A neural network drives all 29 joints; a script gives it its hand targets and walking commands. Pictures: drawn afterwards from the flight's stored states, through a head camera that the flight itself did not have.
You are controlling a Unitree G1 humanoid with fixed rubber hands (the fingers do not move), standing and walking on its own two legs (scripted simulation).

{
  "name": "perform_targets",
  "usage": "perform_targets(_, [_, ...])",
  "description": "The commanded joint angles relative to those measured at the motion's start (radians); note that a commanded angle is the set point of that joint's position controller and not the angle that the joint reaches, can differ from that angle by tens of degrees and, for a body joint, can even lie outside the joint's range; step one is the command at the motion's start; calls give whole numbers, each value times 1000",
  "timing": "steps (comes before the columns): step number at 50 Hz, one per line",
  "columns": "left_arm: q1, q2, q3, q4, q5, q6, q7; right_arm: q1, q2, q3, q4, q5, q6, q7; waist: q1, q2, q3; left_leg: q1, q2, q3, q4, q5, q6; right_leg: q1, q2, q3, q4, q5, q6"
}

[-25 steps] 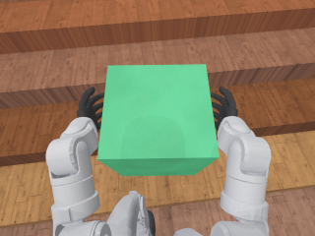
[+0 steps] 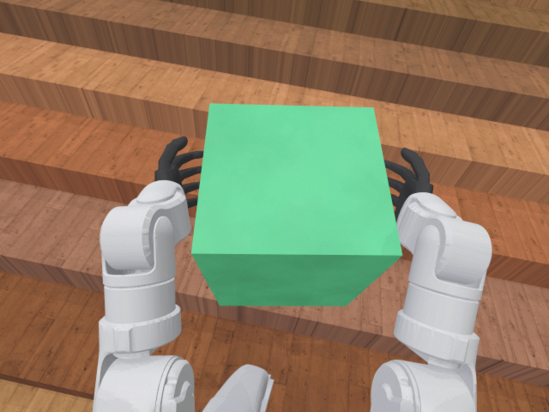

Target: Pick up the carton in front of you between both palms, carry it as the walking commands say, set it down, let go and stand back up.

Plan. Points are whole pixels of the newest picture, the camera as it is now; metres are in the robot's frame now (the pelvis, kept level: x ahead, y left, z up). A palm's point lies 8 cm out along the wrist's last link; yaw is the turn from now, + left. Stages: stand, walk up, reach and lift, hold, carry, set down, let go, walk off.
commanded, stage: carry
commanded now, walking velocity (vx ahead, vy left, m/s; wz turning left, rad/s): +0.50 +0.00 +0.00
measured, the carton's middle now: (287, 218) +0.36 +0.07 +0.09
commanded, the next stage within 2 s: none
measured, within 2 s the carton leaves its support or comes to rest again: neither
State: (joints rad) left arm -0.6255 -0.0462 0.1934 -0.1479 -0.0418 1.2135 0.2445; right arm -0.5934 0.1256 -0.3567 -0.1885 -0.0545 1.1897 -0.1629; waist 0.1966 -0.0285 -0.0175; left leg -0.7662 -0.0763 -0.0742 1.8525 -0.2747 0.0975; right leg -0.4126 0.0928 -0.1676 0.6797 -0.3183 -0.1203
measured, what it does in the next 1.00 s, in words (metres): climbs: left foot 0.13 m higher, then right foot 0.13 m higher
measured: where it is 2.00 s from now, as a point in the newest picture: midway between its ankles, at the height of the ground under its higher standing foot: (301, 89)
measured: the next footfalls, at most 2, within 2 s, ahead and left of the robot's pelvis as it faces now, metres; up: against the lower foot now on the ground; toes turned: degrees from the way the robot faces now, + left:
left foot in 0.24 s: +0.34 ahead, +0.22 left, +0.13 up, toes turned +7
right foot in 0.68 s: +0.63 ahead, -0.01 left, +0.26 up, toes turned -4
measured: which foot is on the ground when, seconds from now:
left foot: up 0.00-0.22, down 0.24-0.72, up 0.74-1.00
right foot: down 0.00-0.28, up 0.30-0.66, down 0.68-1.00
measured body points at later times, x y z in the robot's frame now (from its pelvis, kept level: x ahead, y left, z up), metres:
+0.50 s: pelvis +0.31 +0.12 +0.14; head +0.38 +0.11 +0.59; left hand +0.70 +0.22 +0.25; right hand +0.65 -0.09 +0.25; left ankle +0.30 +0.21 -0.58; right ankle +0.30 +0.03 -0.38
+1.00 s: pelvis +0.64 +0.09 +0.28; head +0.66 +0.09 +0.73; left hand +0.99 +0.29 +0.46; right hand +1.02 -0.02 +0.45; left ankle +0.69 +0.20 -0.20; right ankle +0.59 -0.01 -0.45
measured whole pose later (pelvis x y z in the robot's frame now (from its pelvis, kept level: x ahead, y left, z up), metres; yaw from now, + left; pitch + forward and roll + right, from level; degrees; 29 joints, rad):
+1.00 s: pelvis +0.64 +0.09 +0.28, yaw +1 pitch +3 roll +0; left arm -0.73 -0.06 0.25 -0.07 -0.05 1.21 0.22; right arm -0.65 0.11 -0.36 -0.22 -0.09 1.25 -0.17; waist 0.16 0.01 -0.03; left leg -1.09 0.03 0.03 1.90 -0.53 0.14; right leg -0.22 -0.01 -0.09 0.51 -0.34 -0.05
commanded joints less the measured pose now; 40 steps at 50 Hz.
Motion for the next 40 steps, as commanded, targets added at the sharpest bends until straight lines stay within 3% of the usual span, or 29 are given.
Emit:
perform_targets(1, [-839,-839,-699,-104,-414,-10,-134,-480,412,374,98,13,17,-32,-127,170,-263,-227,103,17,-37,-119,31,281,-344,562,-329,115,-148])
perform_targets(2, [-831,-835,-662,-55,-407,-1,-138,-489,416,381,121,11,28,-33,-107,83,-255,-322,94,86,87,-135,38,323,-360,541,-361,179,-184])
perform_targets(3, [-815,-834,-623,-4,-396,8,-139,-528,434,393,138,19,42,-32,-87,7,-246,-473,115,64,207,-208,51,408,-391,567,-366,178,-202])
perform_targets(4, [-801,-835,-587,41,-378,18,-140,-553,457,402,151,27,55,-30,-79,-2,-230,-600,139,37,246,-256,54,482,-408,560,-370,145,-198])
perform_targets(7, [-778,-839,-495,114,-328,43,-146,-658,518,446,154,66,82,-28,-108,-13,-160,-606,191,117,-18,-197,14,433,-330,410,-450,-49,-108])
perform_targets(9, [-781,-841,-432,128,-288,58,-143,-713,560,497,135,103,94,-31,-164,-102,-188,-7,191,240,-520,-87,5,58,-229,117,-620,271,-82])
perform_targets(10, [-754,-828,-398,151,-256,66,-141,-759,601,517,135,129,101,-31,-188,-213,-247,187,148,291,-610,10,17,25,-233,62,-596,611,-85])
perform_targets(12, [-697,-826,-364,166,-187,77,-137,-777,694,588,129,190,100,-20,-288,-305,-443,333,35,379,-725,9,37,274,-267,-11,-273,1392,-60])
perform_targets(13, [-702,-828,-347,161,-148,76,-136,-795,719,614,124,197,91,-15,-393,-185,-562,517,-29,394,-996,153,16,360,-205,-45,93,1518,-4])
perform_targets(14, [-696,-817,-333,146,-114,64,-133,-792,755,651,113,229,79,-4,-425,-90,-666,745,-16,231,-1246,259,20,277,-155,31,430,1274,58])
perform_targets(15, [-608,-823,-316,159,-64,51,-130,-787,808,682,98,283,62,13,-317,175,-609,948,309,-312,-1347,884,169,-150,-31,116,796,126,125])
perform_targets(16, [-545,-795,-283,165,-8,39,-124,-826,853,719,65,339,41,26,-319,283,-790,1051,436,-599,-1300,1208,324,-263,56,320,1213,33,120])
perform_targets(17, [-548,-818,-281,140,13,24,-122,-897,900,752,12,380,17,42,-331,196,-795,1072,405,-568,-1274,910,303,-373,12,368,1299,24,82])
perform_targets(19, [-660,-847,-336,26,18,-10,-122,-971,971,813,-92,432,-24,70,-311,152,-576,962,359,-483,-1315,287,188,-565,-76,327,1224,-11,30])
perform_targets(20, [-671,-833,-360,0,15,-26,-118,-976,992,842,-107,452,-39,83,-285,140,-526,917,356,-412,-1347,216,152,-560,-113,323,1180,14,22])
perform_targets(21, [-656,-811,-381,-31,19,-43,-113,-955,989,861,-117,464,-50,93,-292,106,-500,892,367,-367,-1374,159,137,-572,-126,294,1161,9,12])
perform_targets(23, [-582,-785,-406,-45,22,-68,-101,-884,959,881,-123,472,-60,95,-291,35,-468,947,392,-329,-1413,279,140,-650,-142,239,1070,-81,-3])
perform_targets(25, [-517,-766,-424,-50,35,-70,-93,-808,904,862,-121,454,-58,86,-335,63,-450,1043,420,-280,-1439,460,184,-810,-137,178,1226,-179,-16])
perform_targets(27, [-494,-739,-448,-62,15,-57,-92,-748,829,842,-114,432,-44,76,-371,76,-405,1178,429,-274,-1485,377,196,-1061,-155,175,1320,-306,-31])
perform_targets(29, [-487,-696,-453,-63,3,-38,-87,-703,767,804,-96,406,-23,72,-330,71,-318,1069,344,-142,-1581,230,125,-1006,-187,100,1084,-264,-8])
perform_targets(31, [-500,-696,-470,-61,-19,-14,-82,-684,735,768,-68,381,2,72,-255,115,-262,614,247,94,-1781,429,95,-413,-172,-18,539,-94,-4])
perform_targets(33, [-514,-710,-500,-39,-55,6,-79,-641,696,718,-38,349,27,69,-153,332,-442,628,250,238,-1542,1380,84,-63,-37,-140,495,83,-39])
perform_targets(34, [-509,-724,-511,-43,-72,12,-80,-640,678,694,-36,323,35,65,-56,364,-526,685,247,263,-1333,1586,58,59,10,-177,412,104,-32])
perform_targets(35, [-566,-753,-528,-61,-87,13,-79,-632,669,663,-28,293,40,56,-1,231,-614,716,207,274,-1031,1576,13,218,44,-119,179,143,-43])
perform_targets(36, [-580,-793,-557,-49,-124,14,-87,-632,648,632,-30,252,37,49,72,101,-673,598,139,197,-633,1148,-64,419,-39,102,-73,380,-74])
perform_targets(37, [-569,-801,-576,-38,-172,10,-96,-521,639,590,1,195,38,43,-69,-163,-613,163,-42,114,-229,84,-127,564,-328,687,-241,960,-224])
perform_targets(38, [-622,-857,-622,-65,-234,3,-109,-509,612,532,14,142,35,35,-60,-135,-743,104,-63,-104,76,5,-84,637,-427,831,-146,1150,-321])
perform_targets(39, [-692,-890,-653,-85,-281,-7,-124,-514,609,513,22,106,33,27,-64,-58,-719,19,-34,-140,109,-5,-42,620,-376,791,-92,928,-290])
perform_targets(40, [-776,-921,-676,-121,-318,-18,-139,-552,619,502,4,86,26,24,-102,-12,-602,-84,18,-92,68,-22,-14,540,-370,758,-127,568,-237])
